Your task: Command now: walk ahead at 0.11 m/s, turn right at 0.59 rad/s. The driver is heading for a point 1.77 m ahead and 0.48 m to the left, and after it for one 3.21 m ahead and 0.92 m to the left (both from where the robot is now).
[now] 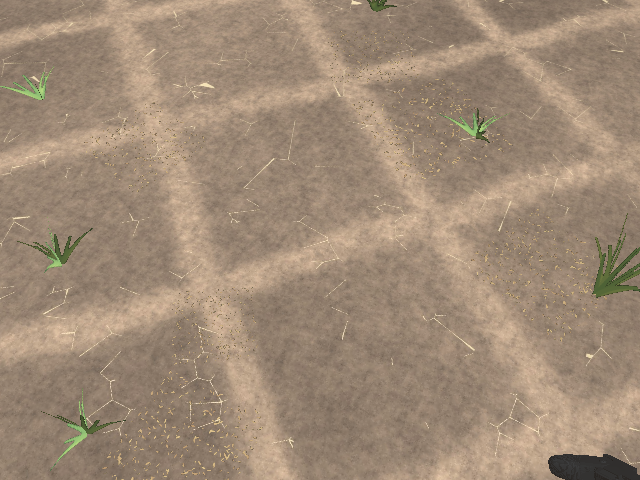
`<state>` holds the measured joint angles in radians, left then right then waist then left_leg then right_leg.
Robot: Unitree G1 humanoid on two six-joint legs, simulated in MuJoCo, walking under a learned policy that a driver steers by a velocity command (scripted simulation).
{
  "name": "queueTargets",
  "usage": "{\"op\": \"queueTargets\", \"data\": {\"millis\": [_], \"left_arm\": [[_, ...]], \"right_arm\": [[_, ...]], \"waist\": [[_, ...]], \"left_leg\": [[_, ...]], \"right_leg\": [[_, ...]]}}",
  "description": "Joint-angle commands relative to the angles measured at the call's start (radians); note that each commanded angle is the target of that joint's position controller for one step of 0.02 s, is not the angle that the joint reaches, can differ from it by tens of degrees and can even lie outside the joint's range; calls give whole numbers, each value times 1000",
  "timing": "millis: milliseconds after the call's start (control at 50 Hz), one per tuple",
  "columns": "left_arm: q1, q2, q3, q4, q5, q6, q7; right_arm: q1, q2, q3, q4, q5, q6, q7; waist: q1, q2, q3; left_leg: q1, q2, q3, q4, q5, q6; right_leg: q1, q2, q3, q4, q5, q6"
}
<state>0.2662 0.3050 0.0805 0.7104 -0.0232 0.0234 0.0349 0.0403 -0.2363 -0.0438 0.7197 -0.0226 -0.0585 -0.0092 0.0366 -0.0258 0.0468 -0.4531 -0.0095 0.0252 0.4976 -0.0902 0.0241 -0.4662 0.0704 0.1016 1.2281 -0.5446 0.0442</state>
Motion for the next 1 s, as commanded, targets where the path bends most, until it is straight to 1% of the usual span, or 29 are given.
{"op": "queueTargets", "data": {"millis": [20,60,100,160,220,240,260,280,300,320,340,360,400,460,520,560,580,600,620,640,660,680,700,740,800,840,880,920,1000], "left_arm": [[63,92,33,-74,-1,31,8],[58,54,24,-88,1,28,10],[27,30,9,-100,18,18,7],[18,14,-6,-89,28,11,-5],[51,9,-6,-53,37,9,-19],[38,35,-2,-61,44,8,-19],[43,109,10,-80,57,7,-10],[-31,165,19,-91,63,12,-2],[-82,133,17,-101,64,7,-4],[-109,127,19,-104,60,-2,-2],[-114,131,23,-104,54,-11,1],[-110,130,25,-103,47,-19,5],[-80,112,23,-92,39,-32,14],[-121,110,30,-92,25,-26,18],[-139,128,40,-84,16,-9,19],[-149,127,41,-71,-2,-4,20],[-93,101,38,-48,1,-6,16],[-83,29,17,-84,51,-9,13],[-209,38,12,-127,49,-17,18],[-226,75,23,-122,31,-19,20],[-216,85,27,-110,25,-17,23],[-203,88,31,-90,31,-15,32],[-192,99,37,-85,35,-12,38],[-159,79,35,-75,27,-13,32],[-167,59,27,-73,24,-19,29],[-180,62,26,-77,23,-26,20],[-206,71,28,-87,17,-41,6],[-221,75,28,-92,13,-63,-8],[-216,71,28,-91,5,-108,-31]], "right_arm": [[9,-139,-35,-53,-9,21,-13],[15,-152,-42,-44,-9,19,-15],[33,-158,-44,-28,-1,20,-15],[29,-151,-36,-12,15,30,-1],[29,-125,-17,12,34,36,23],[71,-104,-7,30,37,33,29],[97,-77,5,29,20,27,39],[139,-56,7,18,16,21,41],[100,-124,-9,20,20,26,31],[90,-155,-23,18,26,32,25],[98,-158,-31,28,30,42,16],[105,-167,-38,25,28,52,10],[118,-147,-44,10,36,67,12],[121,-103,-34,-7,43,79,19],[130,-113,-37,-29,47,88,37],[190,-117,-45,-19,43,91,45],[205,-153,-59,-22,32,90,36],[220,-308,-95,-47,23,85,17],[265,-315,-87,-63,-11,67,30],[255,-289,-78,-70,-18,47,36],[208,-265,-74,-75,-2,37,30],[166,-245,-69,-81,20,39,19],[136,-226,-61,-90,35,46,9],[137,-219,-57,-101,34,58,-4],[153,-225,-62,-113,33,66,-18],[172,-224,-64,-115,42,71,-26],[171,-234,-67,-121,41,70,-27],[176,-240,-70,-124,37,65,-25],[188,-245,-72,-128,42,59,-14]], "waist": [[-10,156,-122],[-13,169,-131],[-24,147,-175],[-27,162,-201],[6,156,-158],[3,142,-143],[-16,39,-152],[-88,-161,-129],[-56,-191,-92],[-52,-197,-53],[-44,-204,-39],[-32,-220,-32],[-23,-166,-56],[-26,-115,-103],[-27,-134,-135],[-63,-118,-145],[-57,-25,-140],[-22,301,-144],[-105,318,-183],[-110,191,-181],[-80,140,-155],[-63,95,-142],[-47,106,-138],[-32,125,-160],[-44,126,-159],[-58,140,-160],[-69,191,-110],[-79,198,-89],[-83,188,-80]], "left_leg": [[187,255,-220,-220,73,189],[191,256,-154,-239,133,210],[206,271,-144,-227,215,237],[185,257,-128,-224,146,232],[100,207,-124,-183,-105,169],[47,178,-126,-163,-176,108],[-18,123,-93,-65,-269,30],[4,41,10,9,-317,-27],[80,31,6,96,-298,-46],[56,15,19,156,-261,-46],[17,8,27,218,-269,-43],[-21,13,17,297,-323,-43],[-103,40,-25,474,-461,-47],[-82,59,-4,413,-415,-55],[17,32,51,262,-315,-46],[152,-11,89,57,-138,-10],[246,2,8,-51,34,24],[413,275,-388,-91,463,147],[407,416,-583,-137,605,344],[415,385,-526,-135,539,349],[411,328,-446,-116,465,293],[403,282,-397,-109,404,241],[379,255,-369,-115,383,216],[355,217,-343,-128,366,206],[374,199,-353,-141,266,202],[361,178,-393,-196,-109,202],[307,176,-459,-255,-373,208],[284,177,-495,-264,-426,213],[238,159,-545,-242,-470,217]], "right_leg": [[-104,-100,-37,17,84,26],[-79,-105,-67,-81,108,23],[-14,-113,-60,-207,120,13],[121,-106,-76,-412,180,-7],[323,-65,-120,-738,351,-41],[401,-83,-90,-815,383,-65],[467,-235,72,-849,457,-112],[312,-354,149,-881,378,-199],[176,-341,137,-927,242,-227],[170,-311,108,-924,197,-206],[185,-309,89,-915,249,-197],[203,-343,98,-904,378,-214],[280,-411,113,-859,706,-266],[338,-398,41,-815,816,-256],[342,-387,-11,-769,807,-234],[292,-359,-68,-689,701,-176],[215,-307,-135,-571,531,-105],[-71,-170,-243,-251,109,17],[-207,-57,-90,-57,-184,33],[-237,-77,-23,36,-148,23],[-257,-93,-14,39,-62,12],[-266,-106,-9,5,18,13],[-240,-114,-3,-26,75,18],[-183,-86,-15,-38,150,29],[-182,-70,-12,-164,198,42],[-164,-71,-10,-286,238,45],[-142,-66,-14,-386,245,42],[-109,-59,-12,-472,233,31],[6,-35,-23,-610,193,-3]]}}
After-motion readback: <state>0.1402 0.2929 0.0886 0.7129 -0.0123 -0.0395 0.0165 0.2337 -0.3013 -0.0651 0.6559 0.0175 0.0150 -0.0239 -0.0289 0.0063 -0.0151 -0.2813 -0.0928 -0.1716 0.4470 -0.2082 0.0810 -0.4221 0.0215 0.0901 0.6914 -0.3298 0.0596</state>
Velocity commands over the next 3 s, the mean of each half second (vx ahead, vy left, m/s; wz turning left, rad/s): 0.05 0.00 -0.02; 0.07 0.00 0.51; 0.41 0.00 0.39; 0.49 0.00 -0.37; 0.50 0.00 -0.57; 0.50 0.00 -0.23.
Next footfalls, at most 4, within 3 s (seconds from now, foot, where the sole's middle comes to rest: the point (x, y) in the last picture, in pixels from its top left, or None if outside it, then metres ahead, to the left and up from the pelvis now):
0.26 right None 0.08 -0.15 -0.76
0.58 left None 0.07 0.10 -0.76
1.10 right None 0.18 -0.09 -0.76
1.54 left None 0.28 0.31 -0.76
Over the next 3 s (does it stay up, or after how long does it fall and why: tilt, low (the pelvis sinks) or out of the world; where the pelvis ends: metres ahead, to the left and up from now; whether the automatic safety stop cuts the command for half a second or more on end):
stays up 0.98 0.29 0.01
